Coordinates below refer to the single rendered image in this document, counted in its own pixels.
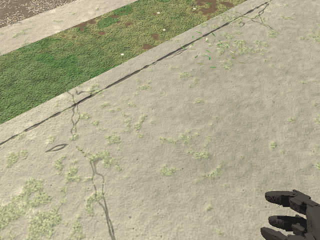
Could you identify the robot right hand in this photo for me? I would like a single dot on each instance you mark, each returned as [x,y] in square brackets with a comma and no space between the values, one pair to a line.
[304,229]

